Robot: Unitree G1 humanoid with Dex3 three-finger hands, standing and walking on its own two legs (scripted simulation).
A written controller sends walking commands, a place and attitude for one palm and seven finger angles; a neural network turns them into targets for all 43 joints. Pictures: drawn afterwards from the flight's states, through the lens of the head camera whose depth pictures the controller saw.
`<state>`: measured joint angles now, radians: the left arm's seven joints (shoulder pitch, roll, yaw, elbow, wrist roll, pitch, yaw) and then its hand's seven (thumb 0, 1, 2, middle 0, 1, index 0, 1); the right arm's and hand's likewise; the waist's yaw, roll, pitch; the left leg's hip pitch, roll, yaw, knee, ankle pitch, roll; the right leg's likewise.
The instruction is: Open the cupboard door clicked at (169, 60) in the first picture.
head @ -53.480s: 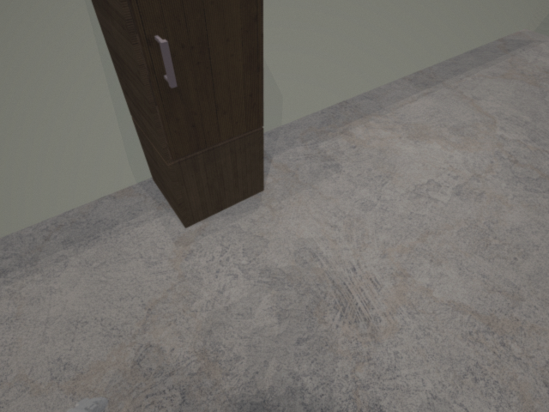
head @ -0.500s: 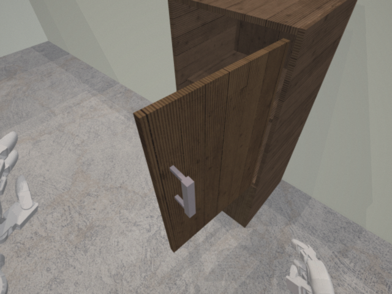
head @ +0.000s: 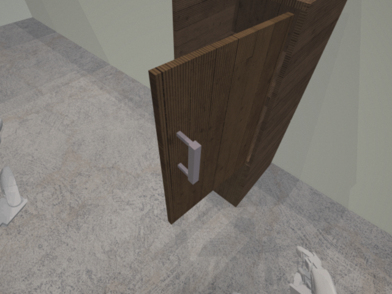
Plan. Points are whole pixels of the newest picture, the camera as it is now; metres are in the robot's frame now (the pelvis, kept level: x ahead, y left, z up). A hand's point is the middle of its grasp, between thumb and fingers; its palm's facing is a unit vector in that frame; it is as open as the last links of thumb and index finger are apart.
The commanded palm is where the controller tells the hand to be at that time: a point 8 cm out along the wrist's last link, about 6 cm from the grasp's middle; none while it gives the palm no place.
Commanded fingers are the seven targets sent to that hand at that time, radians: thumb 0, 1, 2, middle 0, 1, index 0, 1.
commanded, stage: step back with the hand held close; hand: left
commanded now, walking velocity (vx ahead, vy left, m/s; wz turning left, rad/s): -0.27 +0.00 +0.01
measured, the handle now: (187, 158) +0.39 +0.05 +0.04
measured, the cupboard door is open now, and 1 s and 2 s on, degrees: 83 83 83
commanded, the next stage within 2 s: stop stepping back and stand still in 0.64 s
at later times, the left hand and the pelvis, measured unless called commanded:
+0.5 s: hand out of the picture +0.15 +0.28 +0.19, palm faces +0.48 -0.75 -0.46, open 7.4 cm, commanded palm +0.09 +0.30 +0.19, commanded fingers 0.00 0.90 0.90 -0.20 -0.30 -0.20 -0.30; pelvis -0.05 +0.00 +0.01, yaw +0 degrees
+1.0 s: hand out of the picture +0.06 +0.21 +0.17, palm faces +0.36 -0.80 -0.47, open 7.4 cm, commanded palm -0.01 +0.25 +0.19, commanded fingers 0.00 0.90 0.90 -0.20 -0.30 -0.20 -0.30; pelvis -0.16 -0.04 +0.01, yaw -3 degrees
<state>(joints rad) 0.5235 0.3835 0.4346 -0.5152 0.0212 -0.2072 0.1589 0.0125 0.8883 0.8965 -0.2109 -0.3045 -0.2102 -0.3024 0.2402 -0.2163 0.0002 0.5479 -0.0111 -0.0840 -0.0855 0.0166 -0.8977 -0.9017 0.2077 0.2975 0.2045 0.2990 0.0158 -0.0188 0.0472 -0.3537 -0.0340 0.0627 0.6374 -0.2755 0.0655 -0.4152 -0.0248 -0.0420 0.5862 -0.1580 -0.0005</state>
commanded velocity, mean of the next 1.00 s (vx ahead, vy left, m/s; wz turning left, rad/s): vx -0.21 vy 0.02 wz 0.00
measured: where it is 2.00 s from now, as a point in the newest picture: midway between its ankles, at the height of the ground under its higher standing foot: outside the picture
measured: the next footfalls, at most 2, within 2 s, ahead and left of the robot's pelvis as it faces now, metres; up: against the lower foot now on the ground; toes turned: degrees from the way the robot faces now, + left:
right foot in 0.66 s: -0.19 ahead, -0.14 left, +0.00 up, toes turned -1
left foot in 0.90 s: -0.06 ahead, +0.04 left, +0.00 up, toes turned -1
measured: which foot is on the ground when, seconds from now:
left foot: down 0.00-0.72, up 0.74-0.88, down 0.90-1.00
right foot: down 0.00-0.32, up 0.34-0.64, down 0.66-1.00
